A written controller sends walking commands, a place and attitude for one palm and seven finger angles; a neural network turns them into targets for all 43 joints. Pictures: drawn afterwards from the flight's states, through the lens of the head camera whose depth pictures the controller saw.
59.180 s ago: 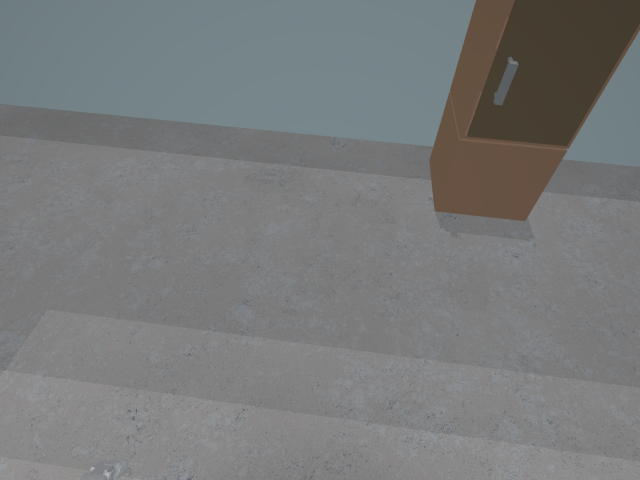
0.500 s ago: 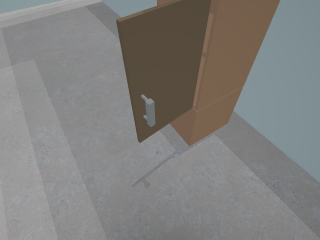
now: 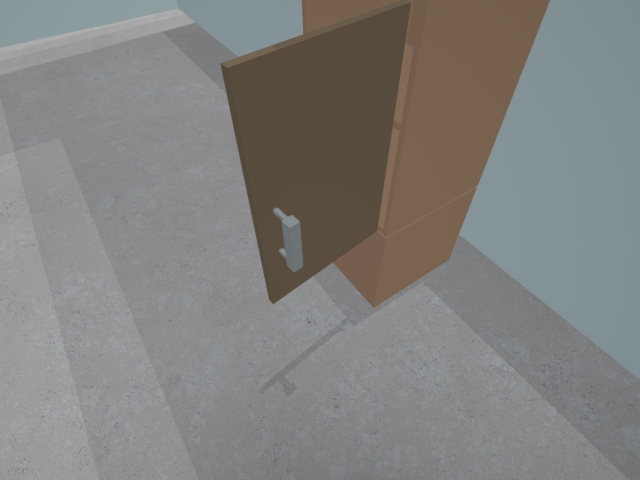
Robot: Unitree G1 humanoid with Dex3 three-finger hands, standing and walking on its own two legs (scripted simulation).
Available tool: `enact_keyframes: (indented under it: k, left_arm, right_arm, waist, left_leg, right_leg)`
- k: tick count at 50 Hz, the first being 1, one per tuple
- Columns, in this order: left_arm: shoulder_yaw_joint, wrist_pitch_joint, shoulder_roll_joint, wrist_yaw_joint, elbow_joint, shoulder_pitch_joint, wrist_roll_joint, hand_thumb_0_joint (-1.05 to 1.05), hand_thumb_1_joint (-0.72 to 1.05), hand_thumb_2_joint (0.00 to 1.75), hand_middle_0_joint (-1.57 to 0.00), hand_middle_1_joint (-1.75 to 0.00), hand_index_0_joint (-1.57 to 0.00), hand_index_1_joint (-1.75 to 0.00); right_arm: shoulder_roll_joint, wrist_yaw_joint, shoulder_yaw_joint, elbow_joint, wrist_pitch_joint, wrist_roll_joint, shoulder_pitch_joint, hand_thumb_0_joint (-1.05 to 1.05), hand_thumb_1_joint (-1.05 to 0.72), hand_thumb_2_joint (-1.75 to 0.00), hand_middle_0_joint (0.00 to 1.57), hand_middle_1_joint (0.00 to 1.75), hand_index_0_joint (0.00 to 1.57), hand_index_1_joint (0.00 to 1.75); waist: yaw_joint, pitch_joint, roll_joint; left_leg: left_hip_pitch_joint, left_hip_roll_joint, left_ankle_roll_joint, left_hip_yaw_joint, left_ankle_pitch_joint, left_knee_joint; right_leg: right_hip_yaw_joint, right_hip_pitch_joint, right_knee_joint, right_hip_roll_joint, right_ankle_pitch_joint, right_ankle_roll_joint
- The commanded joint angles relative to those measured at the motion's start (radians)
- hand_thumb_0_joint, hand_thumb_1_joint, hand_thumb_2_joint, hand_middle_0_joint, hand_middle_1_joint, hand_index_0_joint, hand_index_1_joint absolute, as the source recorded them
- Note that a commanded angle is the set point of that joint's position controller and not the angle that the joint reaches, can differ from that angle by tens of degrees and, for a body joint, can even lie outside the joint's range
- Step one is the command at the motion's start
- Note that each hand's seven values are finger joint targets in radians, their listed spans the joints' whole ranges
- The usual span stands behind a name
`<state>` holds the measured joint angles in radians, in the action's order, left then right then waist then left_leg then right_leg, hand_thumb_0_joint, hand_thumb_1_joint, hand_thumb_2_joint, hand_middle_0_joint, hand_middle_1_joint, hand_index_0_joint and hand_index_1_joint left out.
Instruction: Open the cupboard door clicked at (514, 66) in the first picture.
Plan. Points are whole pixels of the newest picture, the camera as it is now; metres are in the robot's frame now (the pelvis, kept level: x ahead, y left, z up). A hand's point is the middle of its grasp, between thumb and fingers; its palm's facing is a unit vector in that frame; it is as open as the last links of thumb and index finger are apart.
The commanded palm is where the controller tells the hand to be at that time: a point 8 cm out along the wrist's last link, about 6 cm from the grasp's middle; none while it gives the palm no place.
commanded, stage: let the arm hang, fingers relaxed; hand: left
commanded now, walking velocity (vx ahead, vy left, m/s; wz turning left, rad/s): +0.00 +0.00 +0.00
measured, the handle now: (286, 239) +0.57 +0.10 -0.12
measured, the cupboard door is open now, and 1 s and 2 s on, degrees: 96 96 96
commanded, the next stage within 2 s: look to check the result in 0.04 s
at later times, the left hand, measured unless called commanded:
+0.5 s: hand out of the picture +0.01 +0.17 -0.17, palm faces +0.04 -0.98 -0.20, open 7.3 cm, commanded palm none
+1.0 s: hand out of the picture +0.04 +0.18 -0.17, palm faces +0.02 -0.97 -0.22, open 7.3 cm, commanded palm none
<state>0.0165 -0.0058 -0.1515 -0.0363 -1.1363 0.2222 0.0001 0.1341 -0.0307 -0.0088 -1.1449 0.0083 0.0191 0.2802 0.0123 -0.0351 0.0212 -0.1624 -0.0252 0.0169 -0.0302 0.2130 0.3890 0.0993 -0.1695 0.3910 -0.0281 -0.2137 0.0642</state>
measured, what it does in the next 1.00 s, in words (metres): stands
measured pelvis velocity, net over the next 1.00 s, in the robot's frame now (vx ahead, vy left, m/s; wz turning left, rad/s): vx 0.02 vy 0.00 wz -0.01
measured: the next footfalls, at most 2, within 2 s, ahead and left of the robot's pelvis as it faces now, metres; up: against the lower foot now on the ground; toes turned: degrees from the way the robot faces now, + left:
none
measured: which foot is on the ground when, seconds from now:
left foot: down 0.00-1.00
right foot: down 0.00-1.00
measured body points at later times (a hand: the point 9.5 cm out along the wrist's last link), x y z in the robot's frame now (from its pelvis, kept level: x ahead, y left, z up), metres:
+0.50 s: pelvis +0.01 +0.00 +0.00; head +0.03 -0.01 +0.45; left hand +0.01 +0.22 -0.16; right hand +0.01 -0.21 -0.17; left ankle +0.00 +0.13 -0.74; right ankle +0.00 -0.07 -0.74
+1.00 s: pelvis +0.02 +0.00 +0.00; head +0.04 -0.01 +0.45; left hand +0.04 +0.24 -0.15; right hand +0.01 -0.22 -0.16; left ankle +0.00 +0.13 -0.74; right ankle +0.00 -0.07 -0.74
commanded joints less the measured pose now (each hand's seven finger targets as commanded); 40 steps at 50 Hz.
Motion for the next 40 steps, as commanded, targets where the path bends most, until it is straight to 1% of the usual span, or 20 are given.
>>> enact_keyframes:
  k: [1, 2, 4, 5, 6, 7, 8, 10, 11, 13, 14, 21, 22, 25, 29, 31, 34, 36, 37, 40]
  left_arm:
    - [0.016, -0.014, -0.112, -0.004, 0.02, 0.064, 0.005, 0.0, 0.9, 0.9, -0.2, -0.3, -0.2, -0.3]
    - [0.015, -0.013, -0.109, -0.003, 0.019, 0.064, 0.005, 0.0, 0.9, 0.9, -0.2, -0.3, -0.2, -0.3]
    - [0.014, -0.013, -0.108, -0.003, 0.016, 0.069, 0.004, 0.0, 0.9, 0.9, -0.2, -0.3, -0.2, -0.3]
    - [0.014, -0.013, -0.108, -0.003, 0.015, 0.07, 0.004, 0.0, 0.9, 0.9, -0.2, -0.3, -0.2, -0.3]
    - [0.013, -0.014, -0.105, -0.003, 0.014, 0.077, 0.005, 0.0, 0.9, 0.9, -0.2, -0.3, -0.2, -0.3]
    - [0.013, -0.015, -0.105, -0.003, 0.013, 0.076, 0.005, 0.0, 0.9, 0.9, -0.2, -0.3, -0.2, -0.3]
    - [0.013, -0.014, -0.104, -0.003, 0.013, 0.074, 0.005, 0.0, 0.9, 0.9, -0.2, -0.3, -0.2, -0.3]
    - [0.012, -0.016, -0.101, -0.003, 0.011, 0.081, 0.004, 0.0, 0.9, 0.9, -0.2, -0.3, -0.2, -0.3]
    - [0.013, -0.016, -0.103, -0.004, 0.01, 0.086, 0.005, 0.0, 0.9, 0.9, -0.2, -0.3, -0.2, -0.3]
    - [0.012, -0.017, -0.102, -0.003, 0.01, 0.085, 0.005, 0.0, 0.9, 0.9, -0.2, -0.3, -0.2, -0.3]
    - [0.013, -0.017, -0.1, -0.003, 0.009, 0.088, 0.005, 0.0, 0.9, 0.9, -0.2, -0.3, -0.2, -0.3]
    - [0.012, -0.018, -0.104, -0.004, 0.006, 0.094, 0.006, 0.0, 0.9, 0.9, -0.2, -0.3, -0.2, -0.3]
    - [0.011, -0.018, -0.102, -0.004, 0.005, 0.093, 0.005, 0.0, 0.9, 0.9, -0.2, -0.3, -0.2, -0.3]
    - [0.011, -0.02, -0.105, -0.003, 0.008, 0.091, 0.005, 0.0, 0.9, 0.9, -0.2, -0.3, -0.2, -0.3]
    - [0.013, -0.02, -0.108, -0.003, 0.009, 0.087, 0.004, 0.0, 0.9, 0.9, -0.2, -0.3, -0.2, -0.3]
    - [0.012, -0.019, -0.11, -0.003, 0.009, 0.085, 0.005, 0.0, 0.9, 0.9, -0.2, -0.3, -0.2, -0.3]
    - [0.013, -0.02, -0.115, -0.002, 0.013, 0.078, 0.004, 0.0, 0.9, 0.9, -0.2, -0.3, -0.2, -0.3]
    - [0.015, -0.022, -0.122, -0.003, 0.015, 0.076, 0.005, 0.0, 0.9, 0.9, -0.2, -0.3, -0.2, -0.3]
    - [0.014, -0.021, -0.12, -0.003, 0.015, 0.074, 0.005, 0.0, 0.9, 0.9, -0.2, -0.3, -0.2, -0.3]
    - [0.014, -0.021, -0.121, -0.002, 0.015, 0.072, 0.003, 0.0, 0.9, 0.9, -0.2, -0.3, -0.2, -0.3]
  right_arm:
    - [0.096, -0.013, 0.016, 0.022, -0.01, 0.003, 0.069, 0.0, -0.9, -0.9, 0.2, 0.3, 0.2, 0.3]
    - [0.095, -0.013, 0.016, 0.02, -0.01, 0.003, 0.069, 0.0, -0.9, -0.9, 0.2, 0.3, 0.2, 0.3]
    - [0.094, -0.013, 0.015, 0.018, -0.009, 0.003, 0.067, 0.0, -0.9, -0.9, 0.2, 0.3, 0.2, 0.3]
    - [0.091, -0.013, 0.016, 0.019, -0.008, 0.003, 0.068, 0.0, -0.9, -0.9, 0.2, 0.3, 0.2, 0.3]
    - [0.097, -0.013, 0.016, 0.022, -0.008, 0.003, 0.068, 0.0, -0.9, -0.9, 0.2, 0.3, 0.2, 0.3]
    - [0.093, -0.013, 0.017, 0.019, -0.009, 0.003, 0.069, 0.0, -0.9, -0.9, 0.2, 0.3, 0.2, 0.3]
    - [0.095, -0.013, 0.015, 0.018, -0.009, 0.003, 0.068, 0.0, -0.9, -0.9, 0.2, 0.3, 0.2, 0.3]
    - [0.096, -0.014, 0.014, 0.018, -0.011, 0.004, 0.068, 0.0, -0.9, -0.9, 0.2, 0.3, 0.2, 0.3]
    - [0.098, -0.015, 0.016, 0.021, -0.011, 0.002, 0.063, 0.0, -0.9, -0.9, 0.2, 0.3, 0.2, 0.3]
    - [0.1, -0.015, 0.014, 0.019, -0.013, 0.003, 0.067, 0.0, -0.9, -0.9, 0.2, 0.3, 0.2, 0.3]
    - [0.1, -0.016, 0.015, 0.019, -0.014, 0.003, 0.062, 0.0, -0.9, -0.9, 0.2, 0.3, 0.2, 0.3]
    - [0.103, -0.017, 0.016, 0.019, -0.011, 0.001, 0.055, 0.0, -0.9, -0.9, 0.2, 0.3, 0.2, 0.3]
    - [0.1, -0.016, 0.016, 0.017, -0.011, 0.003, 0.057, 0.0, -0.9, -0.9, 0.2, 0.3, 0.2, 0.3]
    - [0.106, -0.016, 0.016, 0.018, -0.013, 0.003, 0.056, 0.0, -0.9, -0.9, 0.2, 0.3, 0.2, 0.3]
    - [0.107, -0.016, 0.016, 0.018, -0.013, 0.003, 0.054, 0.0, -0.9, -0.9, 0.2, 0.3, 0.2, 0.3]
    - [0.112, -0.017, 0.017, 0.021, -0.012, 0.002, 0.051, 0.0, -0.9, -0.9, 0.2, 0.3, 0.2, 0.3]
    - [0.113, -0.016, 0.015, 0.017, -0.014, 0.004, 0.053, 0.0, -0.9, -0.9, 0.2, 0.3, 0.2, 0.3]
    - [0.122, -0.016, 0.017, 0.021, -0.015, 0.002, 0.049, 0.0, -0.9, -0.9, 0.2, 0.3, 0.2, 0.3]
    - [0.121, -0.016, 0.018, 0.018, -0.016, 0.003, 0.046, 0.0, -0.9, -0.9, 0.2, 0.3, 0.2, 0.3]
    - [0.123, -0.017, 0.017, 0.019, -0.016, 0.003, 0.044, 0.0, -0.9, -0.9, 0.2, 0.3, 0.2, 0.3]
  waist:
    - [-0.007, -0.015, -0.015]
    - [-0.006, -0.021, -0.005]
    - [-0.005, -0.028, -0.005]
    - [-0.004, -0.036, -0.019]
    - [-0.006, -0.033, -0.014]
    - [-0.003, -0.025, -0.017]
    - [-0.002, -0.033, -0.013]
    - [-0.004, -0.021, -0.003]
    - [-0.006, -0.022, -0.015]
    - [-0.003, -0.01, -0.011]
    - [-0.004, -0.004, 0.0]
    - [-0.006, -0.037, -0.018]
    - [-0.003, -0.036, -0.015]
    - [-0.002, -0.018, -0.016]
    - [-0.005, -0.024, -0.01]
    - [-0.005, -0.034, -0.017]
    - [-0.004, -0.015, -0.002]
    - [-0.005, -0.013, -0.018]
    - [-0.005, -0.009, -0.009]
    - [-0.005, -0.015, -0.019]
  left_leg:
    - [-0.025, -0.072, -0.036, 0.068, -0.127, -0.057]
    - [-0.026, -0.072, -0.036, 0.067, -0.122, -0.057]
    - [-0.023, -0.069, -0.035, 0.066, -0.112, -0.057]
    - [-0.022, -0.069, -0.036, 0.066, -0.107, -0.062]
    - [-0.015, -0.07, -0.037, 0.065, -0.111, -0.057]
    - [-0.011, -0.07, -0.038, 0.067, -0.116, -0.057]
    - [-0.014, -0.071, -0.037, 0.067, -0.115, -0.061]
    - [-0.009, -0.072, -0.037, 0.066, -0.124, -0.06]
    - [-0.001, -0.072, -0.038, 0.068, -0.125, -0.058]
    - [0.0, -0.074, -0.039, 0.068, -0.137, -0.058]
    - [0.008, -0.074, -0.039, 0.068, -0.142, -0.059]
    - [0.004, -0.071, -0.038, 0.063, -0.134, -0.059]
    - [0.003, -0.071, -0.038, 0.063, -0.13, -0.06]
    - [0.014, -0.071, -0.037, 0.063, -0.142, -0.059]
    - [0.01, -0.073, -0.037, 0.061, -0.144, -0.062]
    - [0.01, -0.074, -0.037, 0.06, -0.137, -0.062]
    - [0.014, -0.075, -0.036, 0.062, -0.15, -0.064]
    - [0.019, -0.077, -0.037, 0.062, -0.159, -0.064]
    - [0.023, -0.078, -0.037, 0.062, -0.166, -0.065]
    - [0.024, -0.078, -0.037, 0.064, -0.168, -0.068]
  right_leg:
    - [-0.134, 0.019, -0.081, 0.136, 0.126, -0.01]
    - [-0.134, 0.016, -0.084, 0.139, 0.12, -0.01]
    - [-0.139, 0.01, -0.09, 0.139, 0.107, -0.01]
    - [-0.137, 0.003, -0.093, 0.139, 0.096, -0.01]
    - [-0.138, 0.001, -0.096, 0.135, 0.094, -0.01]
    - [-0.138, 0.005, -0.094, 0.137, 0.101, -0.009]
    - [-0.138, 0.003, -0.093, 0.137, 0.099, -0.009]
    - [-0.137, 0.012, -0.089, 0.138, 0.115, -0.008]
    - [-0.135, 0.007, -0.09, 0.135, 0.112, -0.008]
    - [-0.137, 0.018, -0.085, 0.138, 0.134, -0.008]
    - [-0.139, 0.02, -0.082, 0.138, 0.144, -0.007]
    - [-0.137, 0.008, -0.093, 0.138, 0.15, -0.011]
    - [-0.137, 0.009, -0.094, 0.14, 0.142, -0.011]
    - [-0.142, 0.021, -0.089, 0.14, 0.173, -0.01]
    - [-0.139, 0.027, -0.089, 0.141, 0.183, -0.012]
    - [-0.136, 0.017, -0.093, 0.138, 0.166, -0.012]
    - [-0.142, 0.034, -0.088, 0.139, 0.183, -0.01]
    - [-0.137, 0.036, -0.085, 0.137, 0.197, -0.01]
    - [-0.137, 0.037, -0.083, 0.14, 0.204, -0.009]
    - [-0.14, 0.037, -0.083, 0.139, 0.213, -0.01]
